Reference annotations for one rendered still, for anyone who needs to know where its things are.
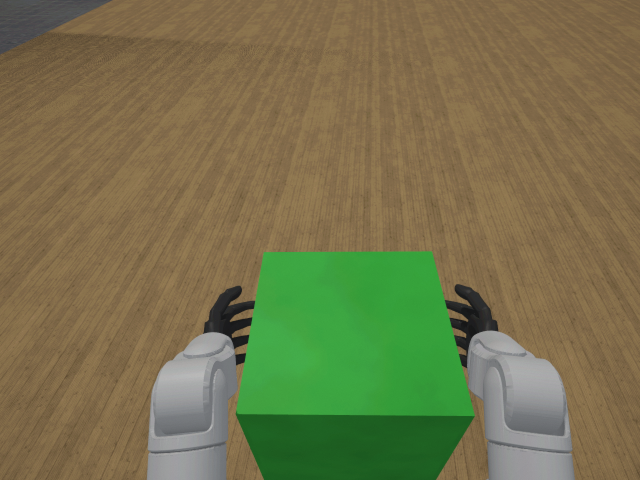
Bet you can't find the left robot hand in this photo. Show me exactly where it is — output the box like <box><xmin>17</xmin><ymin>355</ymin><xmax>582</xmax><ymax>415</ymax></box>
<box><xmin>203</xmin><ymin>286</ymin><xmax>255</xmax><ymax>365</ymax></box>

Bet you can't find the carton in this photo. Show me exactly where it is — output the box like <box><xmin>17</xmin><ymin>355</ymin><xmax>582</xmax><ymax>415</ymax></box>
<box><xmin>236</xmin><ymin>251</ymin><xmax>475</xmax><ymax>480</ymax></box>

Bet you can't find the right robot hand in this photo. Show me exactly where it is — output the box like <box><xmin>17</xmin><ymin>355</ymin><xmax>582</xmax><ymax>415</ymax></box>
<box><xmin>445</xmin><ymin>284</ymin><xmax>498</xmax><ymax>368</ymax></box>

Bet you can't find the robot left forearm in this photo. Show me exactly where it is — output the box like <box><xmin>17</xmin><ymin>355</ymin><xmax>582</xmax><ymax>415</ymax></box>
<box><xmin>147</xmin><ymin>332</ymin><xmax>238</xmax><ymax>480</ymax></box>

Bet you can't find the robot right forearm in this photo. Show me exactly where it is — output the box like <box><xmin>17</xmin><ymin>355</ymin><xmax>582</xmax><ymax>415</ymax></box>
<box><xmin>467</xmin><ymin>331</ymin><xmax>575</xmax><ymax>480</ymax></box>

